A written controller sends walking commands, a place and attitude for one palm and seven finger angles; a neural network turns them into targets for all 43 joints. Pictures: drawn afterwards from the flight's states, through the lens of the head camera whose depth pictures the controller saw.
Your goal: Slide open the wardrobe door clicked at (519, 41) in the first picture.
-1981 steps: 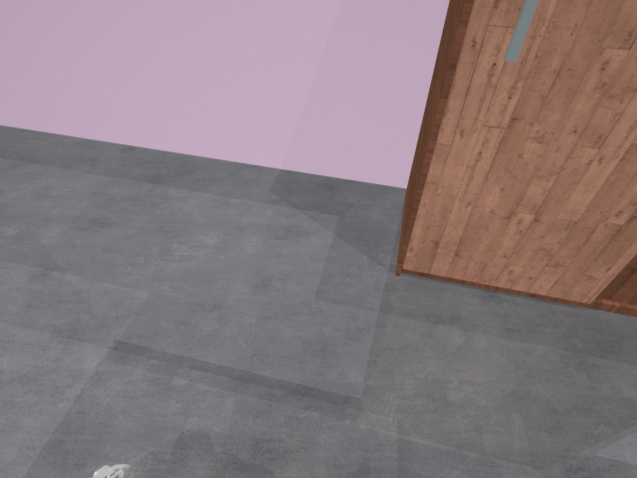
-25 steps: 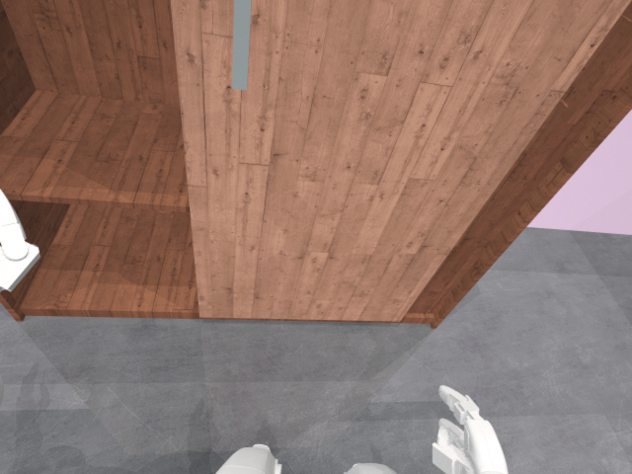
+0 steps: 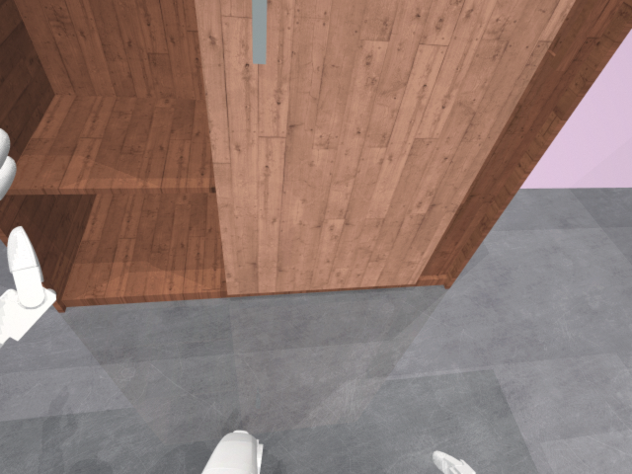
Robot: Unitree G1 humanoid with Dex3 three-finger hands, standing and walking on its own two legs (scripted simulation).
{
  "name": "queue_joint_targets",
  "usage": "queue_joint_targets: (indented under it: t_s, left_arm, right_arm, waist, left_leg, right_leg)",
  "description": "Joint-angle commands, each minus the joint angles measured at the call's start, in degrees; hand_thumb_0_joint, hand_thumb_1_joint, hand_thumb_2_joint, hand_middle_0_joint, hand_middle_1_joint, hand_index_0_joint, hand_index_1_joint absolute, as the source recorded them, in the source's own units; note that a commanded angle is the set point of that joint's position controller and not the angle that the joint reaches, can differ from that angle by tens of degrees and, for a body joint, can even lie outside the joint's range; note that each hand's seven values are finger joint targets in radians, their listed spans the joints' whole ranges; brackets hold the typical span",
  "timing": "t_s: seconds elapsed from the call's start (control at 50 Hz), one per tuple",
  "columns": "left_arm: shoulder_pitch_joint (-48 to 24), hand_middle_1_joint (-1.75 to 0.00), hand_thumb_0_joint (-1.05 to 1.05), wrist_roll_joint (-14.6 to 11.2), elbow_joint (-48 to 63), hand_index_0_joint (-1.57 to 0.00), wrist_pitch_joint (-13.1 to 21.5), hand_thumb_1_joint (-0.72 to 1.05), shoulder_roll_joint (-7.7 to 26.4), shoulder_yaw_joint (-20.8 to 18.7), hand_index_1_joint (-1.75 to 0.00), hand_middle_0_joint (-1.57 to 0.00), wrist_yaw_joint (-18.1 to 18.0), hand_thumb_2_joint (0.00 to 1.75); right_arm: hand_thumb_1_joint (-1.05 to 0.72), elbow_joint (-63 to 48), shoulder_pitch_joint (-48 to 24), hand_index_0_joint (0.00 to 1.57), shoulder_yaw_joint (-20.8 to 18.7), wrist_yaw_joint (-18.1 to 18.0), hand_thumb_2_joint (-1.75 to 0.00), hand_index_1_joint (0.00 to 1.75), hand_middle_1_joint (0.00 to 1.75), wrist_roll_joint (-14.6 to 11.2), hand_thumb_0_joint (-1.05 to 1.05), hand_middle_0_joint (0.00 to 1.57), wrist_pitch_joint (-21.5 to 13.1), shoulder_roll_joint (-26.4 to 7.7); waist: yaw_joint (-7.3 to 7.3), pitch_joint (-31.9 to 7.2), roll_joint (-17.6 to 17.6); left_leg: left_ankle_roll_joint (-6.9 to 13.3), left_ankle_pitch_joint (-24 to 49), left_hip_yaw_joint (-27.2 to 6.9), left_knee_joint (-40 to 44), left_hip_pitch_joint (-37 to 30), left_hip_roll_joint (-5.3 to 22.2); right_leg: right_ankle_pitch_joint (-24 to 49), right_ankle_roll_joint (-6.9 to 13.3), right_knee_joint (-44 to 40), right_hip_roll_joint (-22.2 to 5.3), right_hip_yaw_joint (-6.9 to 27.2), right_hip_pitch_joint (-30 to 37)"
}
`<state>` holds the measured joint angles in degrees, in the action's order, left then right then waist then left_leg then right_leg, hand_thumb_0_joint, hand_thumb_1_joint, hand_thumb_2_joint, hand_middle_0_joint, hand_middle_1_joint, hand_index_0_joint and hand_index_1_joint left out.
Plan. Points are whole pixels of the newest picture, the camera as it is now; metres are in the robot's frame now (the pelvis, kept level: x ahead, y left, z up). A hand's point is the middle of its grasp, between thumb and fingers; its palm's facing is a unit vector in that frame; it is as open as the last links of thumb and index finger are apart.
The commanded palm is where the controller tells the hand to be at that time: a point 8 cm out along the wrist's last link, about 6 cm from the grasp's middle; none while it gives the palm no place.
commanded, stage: stop stepping back and stand still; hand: left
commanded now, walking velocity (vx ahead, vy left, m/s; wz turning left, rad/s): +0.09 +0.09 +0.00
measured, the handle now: (258, 0) +0.75 +0.14 +0.24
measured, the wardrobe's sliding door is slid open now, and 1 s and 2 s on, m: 0.53 0.53 0.53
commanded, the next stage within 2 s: let the arm hang, fingers relaxed in 1.40 s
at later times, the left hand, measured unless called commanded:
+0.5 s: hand out of the picture +0.20 +0.26 +0.20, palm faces +0.44 -0.78 -0.45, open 7.4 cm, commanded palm +0.15 +0.32 +0.20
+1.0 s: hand out of the picture +0.21 +0.32 +0.20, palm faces +0.43 -0.77 -0.46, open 7.4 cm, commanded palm +0.15 +0.35 +0.20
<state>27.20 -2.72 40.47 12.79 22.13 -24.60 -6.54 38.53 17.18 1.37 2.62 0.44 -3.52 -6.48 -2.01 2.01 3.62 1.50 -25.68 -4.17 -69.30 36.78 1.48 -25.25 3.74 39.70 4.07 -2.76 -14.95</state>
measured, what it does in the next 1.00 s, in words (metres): steps on the spot: left foot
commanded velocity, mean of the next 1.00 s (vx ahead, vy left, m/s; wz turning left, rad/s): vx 0.00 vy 0.00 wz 0.00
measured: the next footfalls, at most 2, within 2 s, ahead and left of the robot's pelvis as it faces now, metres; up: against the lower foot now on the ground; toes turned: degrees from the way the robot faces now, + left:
left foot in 0.18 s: +0.06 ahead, +0.15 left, +0.00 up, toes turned +3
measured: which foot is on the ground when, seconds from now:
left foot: up 0.00-0.16, down 0.18-1.00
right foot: down 0.00-1.00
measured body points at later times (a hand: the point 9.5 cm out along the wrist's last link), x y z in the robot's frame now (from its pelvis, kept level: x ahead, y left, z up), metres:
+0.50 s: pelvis +0.01 +0.01 +0.02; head +0.01 +0.01 +0.47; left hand +0.17 +0.30 +0.23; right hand +0.18 -0.21 -0.06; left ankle +0.01 +0.14 -0.69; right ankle +0.01 -0.08 -0.71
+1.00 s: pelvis +0.01 +0.05 +0.03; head +0.02 +0.07 +0.48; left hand +0.18 +0.36 +0.22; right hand +0.19 -0.18 -0.04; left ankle +0.02 +0.15 -0.71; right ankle +0.01 -0.08 -0.71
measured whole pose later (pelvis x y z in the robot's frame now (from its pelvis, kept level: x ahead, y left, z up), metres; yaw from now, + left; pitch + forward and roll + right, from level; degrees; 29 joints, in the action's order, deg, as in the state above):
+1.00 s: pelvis +0.01 +0.05 +0.03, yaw +0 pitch +0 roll -1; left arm 32.3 -2.5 28.4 14.0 25.0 -25.3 -8.9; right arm 35.0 11.8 0.7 -3.3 -0.8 -6.9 -11.4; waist 0.0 -0.5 0.7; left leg 1.9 -14.5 2.6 -29.3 15.4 0.7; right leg -13.7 -1.0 25.4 0.2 -0.7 -12.1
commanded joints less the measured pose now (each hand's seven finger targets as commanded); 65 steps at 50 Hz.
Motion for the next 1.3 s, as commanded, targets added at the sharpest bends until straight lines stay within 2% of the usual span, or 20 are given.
queue_joint_targets:
  t_s: [0.0,0.1,0.12,0.16,0.18,0.22,0.28,0.32,0.34,0.36,0.4,0.44,0.48,0.52,0.56,0.66,0.84,1.04,1.16,1.28]
  left_arm:
    - [6.3,-0.30,0.00,-0.3,6.1,-0.20,4.1,0.90,13.8,-11.4,-0.30,-0.20,-3.8,0.90]
    - [1.6,-0.30,0.00,-0.1,-8.3,-0.20,2.9,0.90,11.4,-8.8,-0.30,-0.20,-5.2,0.90]
    - [-0.1,-0.30,0.00,-0.2,-9.2,-0.20,2.8,0.90,10.3,-7.1,-0.30,-0.20,-5.3,0.90]
    - [-3.2,-0.30,0.00,-0.4,-7.8,-0.20,2.5,0.90,8.6,-3.5,-0.30,-0.20,-4.9,0.90]
    - [-6.5,-0.30,0.00,0.5,-6.8,-0.20,2.4,0.90,10.7,-3.9,-0.30,-0.20,-4.5,0.90]
    - [-7.0,-0.30,0.00,1.0,-7.3,-0.20,1.7,0.90,10.8,-3.3,-0.30,-0.20,-3.2,0.90]
    - [-7.7,-0.30,0.00,2.3,-1.3,-0.20,1.8,0.90,11.2,-2.8,-0.30,-0.20,-3.1,0.90]
    - [-4.1,-0.30,0.00,2.2,0.4,-0.20,1.7,0.90,12.6,-4.4,-0.30,-0.20,-3.0,0.90]
    - [-4.1,-0.30,0.00,2.0,2.0,-0.20,1.8,0.90,13.1,-5.4,-0.30,-0.20,-3.0,0.90]
    - [-4.5,-0.30,0.00,1.8,3.7,-0.20,2.2,0.90,14.9,-7.1,-0.30,-0.20,-3.5,0.90]
    - [-0.9,-0.30,0.00,1.1,1.7,-0.20,3.3,0.90,13.5,-7.7,-0.30,-0.20,-3.9,0.90]
    - [0.7,-0.30,0.00,0.9,-1.9,-0.20,4.1,0.90,13.1,-9.0,-0.30,-0.20,-4.6,0.90]
    - [1.4,-0.30,0.00,0.6,-6.8,-0.20,4.0,0.90,11.9,-8.2,-0.30,-0.20,-4.7,0.90]
    - [0.3,-0.30,0.00,0.0,-8.2,-0.20,3.7,0.90,10.3,-6.2,-0.30,-0.20,-4.4,0.90]
    - [0.2,-0.30,0.00,-0.1,-9.9,-0.20,3.4,0.90,9.4,-4.6,-0.30,-0.20,-3.5,0.90]
    - [-2.7,-0.30,0.00,1.0,-4.8,-0.20,2.8,0.90,10.1,-3.1,-0.30,-0.20,-2.9,0.90]
    - [4.2,-0.30,0.00,0.1,2.5,-0.20,4.1,0.90,13.1,-8.6,-0.30,-0.20,-4.0,0.90]
    - [0.2,-0.30,0.00,0.2,-6.9,-0.20,2.5,0.90,7.8,-2.8,-0.30,-0.20,-2.9,0.90]
    - [-6.8,-0.30,0.00,1.7,0.2,-0.20,3.4,0.90,11.1,-3.7,-0.30,-0.20,-3.5,0.90]
    - [-2.1,-0.30,0.00,1.8,-2.0,-0.20,4.2,0.90,10.2,-5.0,-0.30,-0.20,-3.8,0.90]
  right_arm:
    - [-0.90,-9.5,-8.5,0.20,-4.3,-4.6,-0.90,0.30,0.30,-0.5,0.00,0.20,-3.9,-9.4]
    - [-0.90,-8.2,-7.0,0.20,-3.7,-7.3,-0.90,0.30,0.30,-0.8,0.00,0.20,-5.4,-10.3]
    - [-0.90,-8.4,-6.8,0.20,-4.5,-7.9,-0.90,0.30,0.30,-0.7,0.00,0.20,-6.1,-11.8]
    - [-0.90,-10.6,-8.5,0.20,-5.5,-8.1,-0.90,0.30,0.30,-1.2,0.00,0.20,-6.2,-14.8]
    - [-0.90,-10.2,-8.6,0.20,-5.3,-7.7,-0.90,0.30,0.30,-1.0,0.00,0.20,-6.0,-14.5]
    - [-0.90,-8.6,-9.4,0.20,-4.5,-7.2,-0.90,0.30,0.30,-0.3,0.00,0.20,-6.6,-13.2]
    - [-0.90,-9.3,-11.2,0.20,-3.9,-6.5,-0.90,0.30,0.30,-0.8,0.00,0.20,-7.3,-12.9]
    - [-0.90,-10.4,-11.3,0.20,-4.4,-5.8,-0.90,0.30,0.30,-0.4,0.00,0.20,-7.0,-12.1]
    - [-0.90,-10.0,-11.5,0.20,-4.7,-5.4,-0.90,0.30,0.30,0.0,0.00,0.20,-6.8,-12.0]
    - [-0.90,-10.1,-11.6,0.20,-5.3,-5.1,-0.90,0.30,0.30,-0.4,0.00,0.20,-6.6,-12.8]
    - [-0.90,-9.8,-10.6,0.20,-4.0,-5.4,-0.90,0.30,0.30,-0.2,0.00,0.20,-6.5,-11.2]
    - [-0.90,-9.5,-9.7,0.20,-3.0,-6.0,-0.90,0.30,0.30,-0.2,0.00,0.20,-5.8,-9.7]
    - [-0.90,-9.1,-9.5,0.20,-3.0,-6.7,-0.90,0.30,0.30,-0.4,0.00,0.20,-5.9,-9.8]
    - [-0.90,-9.6,-10.0,0.20,-4.0,-7.0,-0.90,0.30,0.30,-0.8,0.00,0.20,-5.9,-11.8]
    - [-0.90,-10.5,-10.2,0.20,-4.4,-7.0,-0.90,0.30,0.30,-1.8,0.00,0.20,-5.7,-12.8]
    - [-0.90,-10.5,-10.6,0.20,-3.7,-6.7,-0.90,0.30,0.30,-1.5,0.00,0.20,-6.2,-12.7]
    - [-0.90,-11.8,-10.1,0.20,-3.5,-6.5,-0.90,0.30,0.30,-1.0,0.00,0.20,-6.1,-12.0]
    - [-0.90,-10.8,-9.7,0.20,-3.5,-6.8,-0.90,0.30,0.30,-1.4,0.00,0.20,-6.2,-12.7]
    - [-0.90,-11.1,-10.8,0.20,-3.3,-7.2,-0.90,0.30,0.30,-0.8,0.00,0.20,-7.1,-12.9]
    - [-0.90,-10.8,-9.8,0.20,-3.0,-6.8,-0.90,0.30,0.30,-0.4,0.00,0.20,-7.6,-11.7]
  waist:
    - [0.40,-6.8,-7.3]
    - [0.61,-8.6,1.5]
    - [0.40,-8.8,-1.1]
    - [1.24,-6.9,-16.2]
    - [1.43,-4.1,-13.4]
    - [1.13,-0.5,-11.3]
    - [2.40,-0.9,-10.9]
    - [2.41,-0.5,1.0]
    - [2.23,-1.2,6.0]
    - [2.35,0.1,5.7]
    - [1.84,-2.1,-1.5]
    - [1.93,-6.8,-1.0]
    - [1.71,-9.5,-0.1]
    - [2.53,-10.3,-4.0]
    - [3.24,-9.4,-5.1]
    - [2.30,-8.8,-4.3]
    - [2.78,-10.4,-11.9]
    - [2.34,-6.4,-5.2]
    - [2.67,-5.1,-11.3]
    - [2.84,-5.0,-11.1]
  left_leg:
    - [-0.1,3.3,1.7,0.5,7.3,3.2]
    - [2.4,9.9,11.0,40.6,-25.2,-0.1]
    - [3.1,11.9,8.2,44.0,-31.6,2.4]
    - [9.7,14.0,-17.1,50.8,-36.7,18.8]
    - [12.4,13.3,-20.5,53.8,-30.9,21.3]
    - [11.4,-0.9,-14.5,56.2,-14.5,17.2]
    - [6.4,-8.5,-0.2,48.4,-5.2,9.3]
    - [2.9,-5.1,6.7,31.5,-7.4,0.2]
    - [1.8,-1.6,6.3,20.7,-9.8,-2.1]
    - [1.3,0.0,4.4,13.9,-9.0,-1.7]
    - [1.4,2.1,2.0,17.6,-7.5,0.9]
    - [1.6,5.5,4.5,30.9,-11.8,0.9]
    - [1.8,16.3,6.3,42.6,-21.2,-0.7]
    - [3.5,32.5,0.6,45.7,-29.2,5.5]
    - [4.7,31.9,-2.4,45.4,-29.5,9.1]
    - [3.2,31.1,1.3,42.9,-22.6,5.2]
    - [2.6,27.5,0.6,45.9,-20.7,4.9]
    - [2.5,14.1,0.7,49.1,-18.9,5.0]
    - [3.0,2.4,-1.7,54.5,-15.6,5.2]
    - [2.8,0.0,-2.0,55.1,-13.1,5.1]
  right_leg:
    - [22.0,9.4,-20.1,-19.3,24.4,10.4]
    - [6.5,1.7,-13.1,-10.9,5.9,-1.4]
    - [6.1,-0.4,-8.4,-9.1,4.4,-4.9]
    - [-4.7,-5.2,5.8,-4.0,1.3,-17.4]
    - [-5.3,-5.5,11.5,-3.5,3.3,-16.4]
    - [-1.6,-5.6,6.3,-5.8,3.2,-5.5]
    - [6.6,-5.3,-7.9,-5.5,1.8,8.8]
    - [-4.8,-0.9,-21.6,-11.7,16.1,1.0]
    - [-12.7,2.7,-29.2,-18.9,29.6,-4.8]
    - [-11.9,5.0,-32.1,-22.5,35.4,-6.1]
    - [6.8,6.7,-26.0,-22.0,27.8,1.5]
    - [27.1,4.4,-18.2,-17.7,16.5,9.8]
    - [33.3,0.0,-13.8,-13.0,10.4,10.2]
    - [29.6,-4.5,-11.2,-8.6,7.4,5.8]
    - [20.5,-6.2,-13.4,-6.7,7.3,2.9]
    - [31.4,-4.7,-13.3,-7.8,6.2,9.5]
    - [26.5,-4.4,-12.9,-6.3,4.7,10.6]
    - [19.9,-5.2,-16.7,-5.9,5.0,7.4]
    - [14.0,-5.3,-15.6,-4.9,3.7,8.4]
    - [14.8,-5.1,-15.8,-4.6,2.9,11.2]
